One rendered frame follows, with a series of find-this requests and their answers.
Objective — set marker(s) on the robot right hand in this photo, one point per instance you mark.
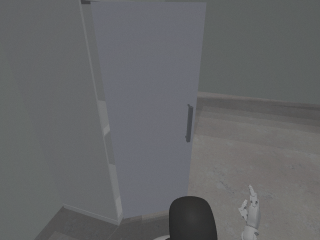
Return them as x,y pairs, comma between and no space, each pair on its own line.
253,216

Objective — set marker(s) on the robot right forearm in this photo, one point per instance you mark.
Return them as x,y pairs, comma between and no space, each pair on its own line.
249,233

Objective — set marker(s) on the humanoid robot head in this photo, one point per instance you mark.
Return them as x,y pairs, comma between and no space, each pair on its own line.
191,218

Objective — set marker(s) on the handle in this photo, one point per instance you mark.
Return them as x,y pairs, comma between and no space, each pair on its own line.
189,123

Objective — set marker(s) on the fridge door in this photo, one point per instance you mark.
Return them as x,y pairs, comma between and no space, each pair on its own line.
150,58

